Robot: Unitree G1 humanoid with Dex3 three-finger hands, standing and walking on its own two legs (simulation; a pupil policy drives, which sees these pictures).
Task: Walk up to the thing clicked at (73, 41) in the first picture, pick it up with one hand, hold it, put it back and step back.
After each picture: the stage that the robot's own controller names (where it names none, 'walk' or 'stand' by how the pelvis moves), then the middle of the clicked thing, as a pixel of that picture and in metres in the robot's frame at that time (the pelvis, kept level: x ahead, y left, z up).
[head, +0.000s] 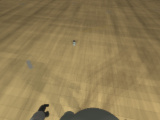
stand; (74, 42) +1.59 +0.41 -0.72
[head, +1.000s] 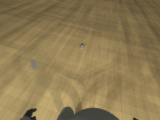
walk; (82, 46) +1.49 +0.16 -0.70
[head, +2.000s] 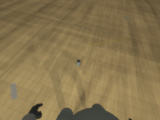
walk; (78, 62) +0.91 +0.15 -0.71
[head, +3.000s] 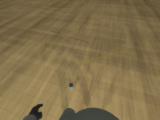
walk; (71, 86) +0.51 +0.25 -0.69
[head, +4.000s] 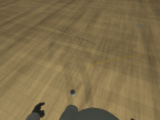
stand; (72, 92) +0.38 +0.21 -0.70
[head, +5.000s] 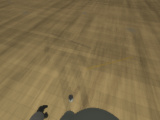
stand; (70, 98) +0.35 +0.20 -0.72
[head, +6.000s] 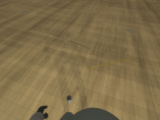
stand; (69, 99) +0.34 +0.21 -0.73
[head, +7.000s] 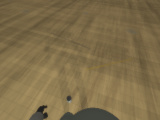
stand; (69, 99) +0.33 +0.21 -0.73
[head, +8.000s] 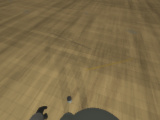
stand; (69, 99) +0.33 +0.21 -0.73
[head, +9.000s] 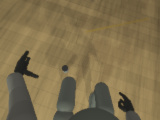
go down; (65, 69) +0.39 +0.22 -0.45
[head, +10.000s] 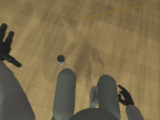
go down; (61, 60) +0.42 +0.24 -0.31
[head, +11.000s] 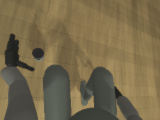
close in; (38, 55) +0.39 +0.28 -0.23
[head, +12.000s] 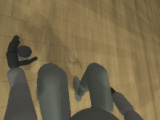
close; (24, 53) +0.39 +0.29 -0.22
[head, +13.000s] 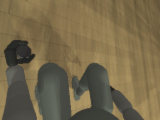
lift; (23, 53) +0.38 +0.29 -0.22
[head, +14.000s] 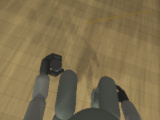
lift; (56, 66) +0.32 +0.24 -0.06
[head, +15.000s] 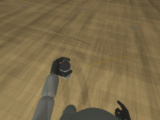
hold; (65, 70) +0.33 +0.17 +0.05
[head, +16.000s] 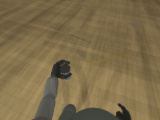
hold; (65, 72) +0.33 +0.17 +0.01
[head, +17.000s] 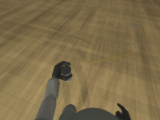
hold; (66, 73) +0.32 +0.17 +0.01
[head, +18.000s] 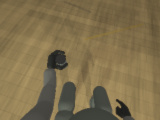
crouch; (61, 62) +0.39 +0.20 -0.06
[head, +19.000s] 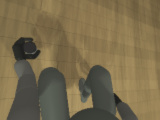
lower; (32, 50) +0.42 +0.28 -0.19
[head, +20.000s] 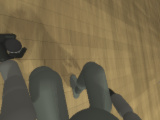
lower; (14, 48) +0.42 +0.30 -0.22
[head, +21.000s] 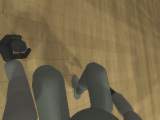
lower; (19, 48) +0.41 +0.29 -0.22
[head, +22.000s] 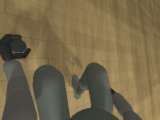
lower; (19, 48) +0.41 +0.30 -0.22
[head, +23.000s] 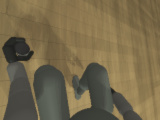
rest; (23, 51) +0.40 +0.29 -0.22
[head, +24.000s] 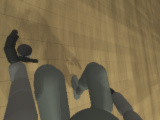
withdraw; (24, 52) +0.40 +0.27 -0.23
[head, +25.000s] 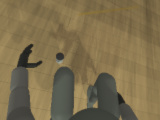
walk; (59, 58) +0.42 +0.23 -0.28
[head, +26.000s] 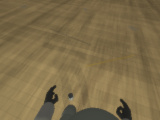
stand; (70, 96) +0.36 +0.17 -0.65
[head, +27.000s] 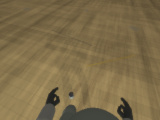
stand; (71, 95) +0.37 +0.18 -0.67
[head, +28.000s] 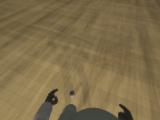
stand; (72, 94) +0.37 +0.18 -0.68
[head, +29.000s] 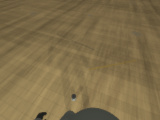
walk; (73, 97) +0.39 +0.17 -0.72
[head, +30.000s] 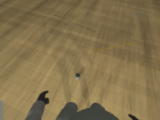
walk; (77, 76) +0.55 +0.13 -0.69
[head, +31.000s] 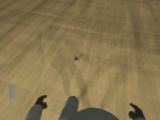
walk; (76, 60) +0.86 +0.24 -0.69
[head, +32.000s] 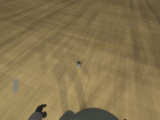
stand; (78, 64) +0.97 +0.18 -0.72
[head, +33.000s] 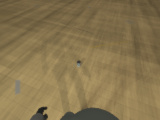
stand; (78, 63) +0.98 +0.20 -0.73
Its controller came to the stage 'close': yes
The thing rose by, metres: 0.71
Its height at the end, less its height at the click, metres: +0.00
